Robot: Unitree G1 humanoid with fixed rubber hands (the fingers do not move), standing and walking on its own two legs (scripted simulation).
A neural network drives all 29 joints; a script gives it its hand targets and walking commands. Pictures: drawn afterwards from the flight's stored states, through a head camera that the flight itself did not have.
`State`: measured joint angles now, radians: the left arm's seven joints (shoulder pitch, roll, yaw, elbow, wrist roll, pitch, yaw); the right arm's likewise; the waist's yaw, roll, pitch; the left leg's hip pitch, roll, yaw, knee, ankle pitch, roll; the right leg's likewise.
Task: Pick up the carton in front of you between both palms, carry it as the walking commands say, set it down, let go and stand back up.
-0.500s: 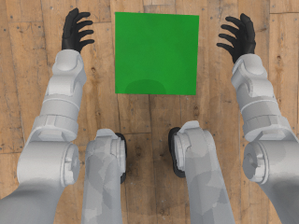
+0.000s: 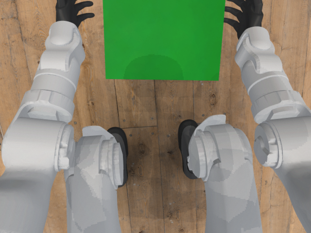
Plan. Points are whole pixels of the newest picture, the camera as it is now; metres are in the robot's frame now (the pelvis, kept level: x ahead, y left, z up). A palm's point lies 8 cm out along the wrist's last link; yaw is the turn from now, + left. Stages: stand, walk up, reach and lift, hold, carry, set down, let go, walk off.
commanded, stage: reach and lift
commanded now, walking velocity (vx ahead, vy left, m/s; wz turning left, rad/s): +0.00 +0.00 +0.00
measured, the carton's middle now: (159, 36) +0.50 -0.03 -0.24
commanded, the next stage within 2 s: none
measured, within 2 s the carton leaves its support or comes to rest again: leaves its support in 0.62 s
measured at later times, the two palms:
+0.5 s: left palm (85, 19) +0.53 +0.12 -0.17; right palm (235, 24) +0.50 -0.18 -0.17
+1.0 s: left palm (41, 5) +0.50 +0.12 -0.01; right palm (288, 13) +0.47 -0.18 -0.01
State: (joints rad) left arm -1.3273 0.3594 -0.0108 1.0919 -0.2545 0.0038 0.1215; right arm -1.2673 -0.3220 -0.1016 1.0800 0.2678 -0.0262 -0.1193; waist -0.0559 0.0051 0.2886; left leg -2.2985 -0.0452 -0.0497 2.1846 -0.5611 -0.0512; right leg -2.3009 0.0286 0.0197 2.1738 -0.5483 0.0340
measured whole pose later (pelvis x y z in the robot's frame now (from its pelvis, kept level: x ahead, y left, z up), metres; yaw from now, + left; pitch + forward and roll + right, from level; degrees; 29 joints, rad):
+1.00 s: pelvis +0.00 +0.01 +0.06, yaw +0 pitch +40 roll -1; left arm -1.10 0.06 0.36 0.87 0.09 0.26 0.13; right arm -1.04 -0.07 -0.41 0.80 -0.07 0.28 -0.09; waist -0.05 0.03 -0.08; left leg -2.15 -0.12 -0.08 2.00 -0.54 -0.07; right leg -2.15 0.09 0.07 1.99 -0.53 0.08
